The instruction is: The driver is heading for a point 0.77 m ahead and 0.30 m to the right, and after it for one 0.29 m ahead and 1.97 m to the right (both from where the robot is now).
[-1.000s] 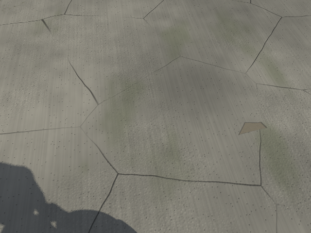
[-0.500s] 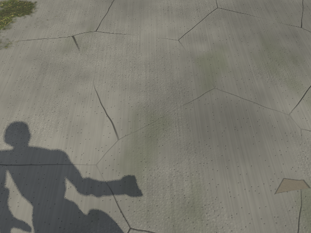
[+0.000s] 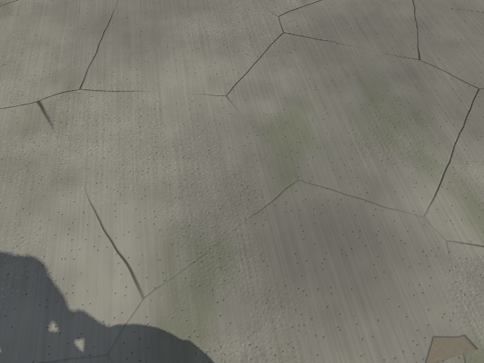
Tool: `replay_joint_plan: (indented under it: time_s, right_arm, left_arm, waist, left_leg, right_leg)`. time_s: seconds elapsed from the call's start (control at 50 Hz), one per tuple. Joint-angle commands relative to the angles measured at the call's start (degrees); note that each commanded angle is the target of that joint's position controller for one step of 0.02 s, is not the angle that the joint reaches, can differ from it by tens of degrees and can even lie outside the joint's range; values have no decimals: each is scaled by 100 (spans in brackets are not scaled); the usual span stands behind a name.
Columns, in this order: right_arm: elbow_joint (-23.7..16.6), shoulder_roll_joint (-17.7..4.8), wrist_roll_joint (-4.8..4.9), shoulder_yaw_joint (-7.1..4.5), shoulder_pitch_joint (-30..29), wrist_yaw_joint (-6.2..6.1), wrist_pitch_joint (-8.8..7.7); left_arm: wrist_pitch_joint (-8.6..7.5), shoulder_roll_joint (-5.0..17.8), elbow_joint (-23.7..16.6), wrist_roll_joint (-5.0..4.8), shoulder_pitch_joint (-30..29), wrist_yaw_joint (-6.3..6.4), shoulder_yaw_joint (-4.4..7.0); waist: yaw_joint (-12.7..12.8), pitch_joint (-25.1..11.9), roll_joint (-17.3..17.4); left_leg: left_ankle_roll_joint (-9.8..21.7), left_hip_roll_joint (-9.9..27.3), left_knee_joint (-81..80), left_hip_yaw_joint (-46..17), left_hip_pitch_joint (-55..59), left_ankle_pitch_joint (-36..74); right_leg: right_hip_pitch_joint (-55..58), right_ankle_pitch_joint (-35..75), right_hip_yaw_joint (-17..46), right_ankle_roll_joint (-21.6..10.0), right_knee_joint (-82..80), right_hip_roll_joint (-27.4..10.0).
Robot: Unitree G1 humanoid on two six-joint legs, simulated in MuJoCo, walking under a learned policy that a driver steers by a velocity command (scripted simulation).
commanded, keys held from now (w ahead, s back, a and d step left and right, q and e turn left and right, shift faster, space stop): e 0.90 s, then no key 0.10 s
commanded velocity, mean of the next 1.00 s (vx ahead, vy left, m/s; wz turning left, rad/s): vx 0.05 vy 0.00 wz -0.51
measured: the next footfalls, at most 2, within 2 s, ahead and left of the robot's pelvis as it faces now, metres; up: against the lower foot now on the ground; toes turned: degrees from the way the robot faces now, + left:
right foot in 0.14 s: +0.21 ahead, -0.12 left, +0.00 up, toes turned -4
left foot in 0.58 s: +0.22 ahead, +0.10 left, +0.00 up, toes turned -24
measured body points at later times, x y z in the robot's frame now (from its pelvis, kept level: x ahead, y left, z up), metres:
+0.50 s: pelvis +0.11 -0.02 -0.01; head +0.15 -0.03 +0.44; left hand +0.31 +0.23 -0.11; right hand +0.19 -0.32 -0.13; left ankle +0.18 +0.13 -0.72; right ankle +0.17 -0.12 -0.75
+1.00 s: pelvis +0.12 -0.02 -0.01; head +0.15 -0.04 +0.44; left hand +0.42 +0.12 -0.10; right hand +0.06 -0.32 -0.13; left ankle +0.19 +0.12 -0.75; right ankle +0.06 -0.12 -0.75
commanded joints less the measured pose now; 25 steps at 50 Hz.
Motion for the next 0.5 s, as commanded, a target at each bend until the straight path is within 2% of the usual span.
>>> replay_joint_plan:
  time_s: [0.02, 0.08, 0.1, 0.12, 0.14, 0.16, 0.18, 0.2, 0.22, 0.24, 0.26, 0.3, 0.32, 0.38, 0.44, 0.5]
  right_arm:
    - [-261, -1035, 51, -211, -282, -116, 11]
    - [-250, -1096, 165, -263, -410, -219, 184]
    - [-292, -1116, 203, -281, -511, -263, 243]
    - [-337, -1080, 215, -280, -539, -301, 299]
    - [-401, -1017, 104, -259, -262, -315, 312]
    - [-563, -617, -125, -129, -8, -257, 265]
    - [-577, -554, -38, -66, 148, -162, 213]
    - [-618, -829, 135, -132, -113, -115, 208]
    - [-664, -863, 198, -154, -423, -147, 246]
    - [-672, -888, 133, -186, -616, -217, 303]
    - [-732, -970, 75, -229, -729, -273, 364]
    - [-766, -810, 75, -211, -698, -296, 422]
    - [-749, -747, 89, -197, -660, -308, 423]
    - [-749, -713, 94, -183, -735, -312, 431]
    - [-804, -744, 118, -195, -872, -274, 418]
    - [-831, -791, 150, -210, -856, -211, 334]
  left_arm:
    - [9, 377, -360, -4, -113, -72, 68]
    - [32, 541, -551, 42, -133, -180, 142]
    - [32, 602, -531, 52, 99, -212, 186]
    - [22, 731, -426, 57, 545, -217, 276]
    - [26, 1190, -390, 74, 977, -154, 437]
    - [88, 1618, -482, 113, 1107, -52, 499]
    - [89, 1359, -562, 131, 1189, -55, 399]
    - [88, 1121, -719, 85, 873, -66, 364]
    - [98, 959, -823, 13, 507, -31, 336]
    - [135, 859, -883, -25, 301, 3, 306]
    - [175, 811, -922, -22, 192, 44, 290]
    - [257, 899, -983, 74, 173, 103, 327]
    - [274, 959, -1012, 80, 207, 135, 356]
    - [322, 1096, -1098, 15, 219, 212, 424]
    - [395, 1070, -1166, 12, 169, 245, 430]
    - [465, 1039, -1212, 4, 198, 260, 432]
  waist:
    - [117, -340, 714]
    - [205, -308, 778]
    - [339, -380, 754]
    - [537, -579, 592]
    - [607, -978, -116]
    - [338, -1342, -1363]
    - [403, -2261, -1253]
    - [466, -2001, -638]
    - [413, -1488, -192]
    - [350, -1134, 180]
    - [266, -969, 93]
    - [168, -892, -297]
    - [174, -939, -387]
    - [240, -1067, -404]
    - [301, -945, -540]
    - [321, -845, -651]
  left_leg:
    - [682, 1527, -65, -118, -142, 3355]
    - [556, 1767, 601, -171, 295, 3436]
    - [463, 1735, 1034, -132, 314, 3641]
    - [275, 1515, 1772, 8, 219, 3664]
    - [-95, 1037, 3043, 236, -351, 2675]
    - [-563, 72, 4972, 322, -2203, -1481]
    - [-613, -232, 6140, -751, -2882, -3056]
    - [-548, 70, 6358, -1099, -3179, -2715]
    - [-530, 272, 6133, -1060, -3324, -2255]
    - [-546, 441, 5687, -1037, -3267, -1920]
    - [-550, 509, 5238, -1044, -2989, -1701]
    - [-597, 353, 4466, -933, -2565, -1472]
    - [-639, 289, 4144, -911, -2451, -1416]
    - [-732, 212, 3477, -973, -2163, -1002]
    - [-746, 160, 2999, -1025, -1944, -808]
    - [-668, 124, 2362, -1049, -1717, -813]
  right_leg:
    - [818, 350, -137, -57, -396, 193]
    - [706, -447, -208, -252, -596, 252]
    - [955, -564, -323, -342, -792, 369]
    - [1547, -217, -428, -478, -1212, 560]
    - [2552, 1879, 313, -773, -1403, 166]
    - [4028, 4402, 2153, -1700, -1222, -1086]
    - [4625, 3636, 3288, -2467, -1512, -1663]
    - [4252, 2595, 2959, -2282, -1691, -1376]
    - [3714, 1684, 2442, -1938, -1828, -1070]
    - [3116, 969, 2196, -1684, -1991, -879]
    - [2631, 498, 2064, -1551, -2113, -706]
    - [2207, 149, 1931, -1434, -2261, -426]
    - [2183, 147, 1901, -1425, -2271, -375]
    - [2078, -445, 1997, -1341, -2306, -296]
    - [1907, -1276, 2220, -1219, -2392, -191]
    - [2015, -1403, 2526, -1136, -2329, -161]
